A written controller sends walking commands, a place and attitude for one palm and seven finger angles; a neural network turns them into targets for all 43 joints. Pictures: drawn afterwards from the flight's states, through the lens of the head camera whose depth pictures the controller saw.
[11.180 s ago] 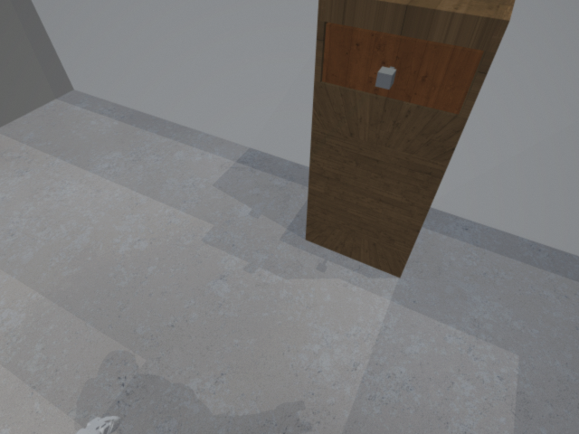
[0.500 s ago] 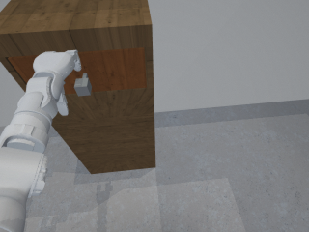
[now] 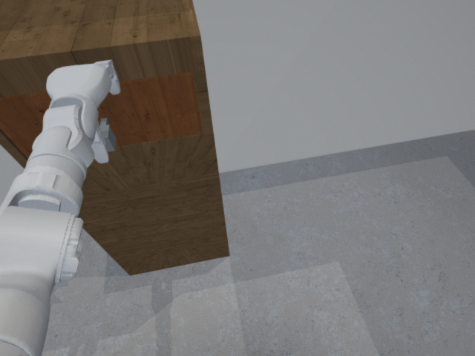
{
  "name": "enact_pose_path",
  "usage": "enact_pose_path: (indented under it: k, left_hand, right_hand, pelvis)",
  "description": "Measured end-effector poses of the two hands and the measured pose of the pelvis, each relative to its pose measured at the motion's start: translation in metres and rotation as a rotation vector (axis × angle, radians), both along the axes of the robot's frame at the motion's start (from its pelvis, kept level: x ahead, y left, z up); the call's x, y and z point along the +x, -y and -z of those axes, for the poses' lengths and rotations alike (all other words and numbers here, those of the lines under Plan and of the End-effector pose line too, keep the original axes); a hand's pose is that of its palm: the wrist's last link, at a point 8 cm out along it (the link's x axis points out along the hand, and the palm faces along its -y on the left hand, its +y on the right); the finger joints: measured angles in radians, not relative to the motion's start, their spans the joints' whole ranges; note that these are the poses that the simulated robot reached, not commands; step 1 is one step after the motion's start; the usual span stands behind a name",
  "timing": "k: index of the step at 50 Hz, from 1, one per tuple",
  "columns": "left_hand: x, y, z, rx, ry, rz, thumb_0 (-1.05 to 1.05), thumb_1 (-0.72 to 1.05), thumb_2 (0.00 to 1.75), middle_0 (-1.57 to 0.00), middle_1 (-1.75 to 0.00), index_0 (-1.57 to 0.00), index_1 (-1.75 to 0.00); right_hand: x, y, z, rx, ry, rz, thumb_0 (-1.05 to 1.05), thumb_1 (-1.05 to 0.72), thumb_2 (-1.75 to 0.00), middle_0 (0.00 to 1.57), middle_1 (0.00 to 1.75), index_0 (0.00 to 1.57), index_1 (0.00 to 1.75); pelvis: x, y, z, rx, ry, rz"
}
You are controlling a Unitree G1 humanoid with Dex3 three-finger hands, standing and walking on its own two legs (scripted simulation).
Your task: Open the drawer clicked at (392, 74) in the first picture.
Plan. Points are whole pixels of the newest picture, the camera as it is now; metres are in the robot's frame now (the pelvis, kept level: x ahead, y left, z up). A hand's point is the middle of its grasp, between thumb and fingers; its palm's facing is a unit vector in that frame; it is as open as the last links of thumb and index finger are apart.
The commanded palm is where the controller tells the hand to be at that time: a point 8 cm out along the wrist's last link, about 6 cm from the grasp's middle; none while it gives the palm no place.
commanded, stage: move the hooked fingers above the handle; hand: left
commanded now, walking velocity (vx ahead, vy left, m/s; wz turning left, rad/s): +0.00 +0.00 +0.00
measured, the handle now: (103, 132) +0.54 +0.23 +0.08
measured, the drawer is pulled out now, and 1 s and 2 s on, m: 0.00 0.00 0.00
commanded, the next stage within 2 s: none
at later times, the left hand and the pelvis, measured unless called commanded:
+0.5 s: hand (67, 132) +0.50 +0.27 +0.12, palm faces -0.04 -0.02 -1.00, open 13.7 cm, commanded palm +0.49 +0.25 +0.20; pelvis +0.02 +0.01 +0.00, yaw +3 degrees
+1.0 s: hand (74, 128) +0.49 +0.24 +0.14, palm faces -0.04 -0.02 -1.00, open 13.8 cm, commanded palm +0.47 +0.24 +0.20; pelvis +0.01 +0.00 +0.00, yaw +2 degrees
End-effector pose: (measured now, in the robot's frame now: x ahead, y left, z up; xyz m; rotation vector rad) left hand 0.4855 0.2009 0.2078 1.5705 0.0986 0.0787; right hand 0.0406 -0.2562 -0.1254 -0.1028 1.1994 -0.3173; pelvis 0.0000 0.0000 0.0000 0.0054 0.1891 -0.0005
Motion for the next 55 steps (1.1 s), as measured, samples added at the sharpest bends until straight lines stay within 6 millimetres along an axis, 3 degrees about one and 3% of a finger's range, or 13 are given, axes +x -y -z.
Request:
enact_pose_path:
  k: [5,16,23,34,39,44,55]
  left_hand:
    - [-0.002,-0.015,0.005,-0.01,-0.035,-0.009,0.0,-0.49,0.3,-0.35,-1.22,-0.34,-1.22]
    - [-0.009,-0.07,0.036,0.011,-0.079,-0.045,0.0,-0.49,0.3,-0.33,-1.21,-0.32,-1.2]
    - [-0.006,-0.067,0.035,-0.017,-0.036,0.022,0.0,-0.48,0.3,-0.35,-1.22,-0.35,-1.21]
    - [-0.006,-0.04,0.016,-0.034,0.032,0.041,0.0,-0.49,0.3,-0.37,-1.22,-0.34,-1.21]
    - [-0.006,-0.037,0.014,-0.034,0.016,-0.004,0.0,-0.49,0.3,-0.35,-1.21,-0.34,-1.22]
    - [-0.008,-0.039,0.013,-0.016,-0.005,-0.033,0.0,-0.49,0.3,-0.33,-1.21,-0.33,-1.21]
    - [-0.017,-0.035,0.018,-0.023,-0.01,0.025,0.0,-0.49,0.3,-0.33,-1.21,-0.32,-1.2]
  right_hand:
    - [-0.014,0.012,-0.005,-0.041,-0.014,0.018,0.01,-0.91,-0.9,0.21,0.3,0.21,0.3]
    - [-0.039,0.032,-0.016,-0.12,-0.138,-0.005,0.01,-0.91,-0.9,0.2,0.3,0.2,0.3]
    - [-0.026,0.021,-0.016,-0.108,-0.164,-0.035,0.01,-0.91,-0.9,0.2,0.3,0.2,0.3]
    - [0.028,-0.021,0.003,0.028,-0.034,-0.094,0.01,-0.91,-0.9,0.2,0.3,0.2,0.3]
    - [0.043,-0.029,0.004,0.059,0.014,-0.109,0.01,-0.91,-0.9,0.21,0.3,0.2,0.3]
    - [0.042,-0.02,0.002,0.043,0.023,-0.103,0.01,-0.91,-0.9,0.21,0.3,0.21,0.3]
    - [0.013,0.023,-0.008,-0.056,-0.054,-0.061,0.01,-0.91,-0.9,0.2,0.3,0.2,0.3]
  pelvis:
    - [-0.003,0.003,0.0,-0.001,0.001,0.002]
    - [0.003,0.0,0.003,-0.017,-0.044,-0.026]
    - [0.014,-0.01,0.004,-0.028,-0.052,-0.047]
    - [0.018,-0.019,0.003,-0.023,-0.029,-0.046]
    - [0.015,-0.016,0.003,-0.014,-0.02,-0.038]
    - [0.014,-0.01,0.003,-0.01,-0.017,-0.034]
    - [0.014,0.001,0.002,-0.011,-0.001,-0.04]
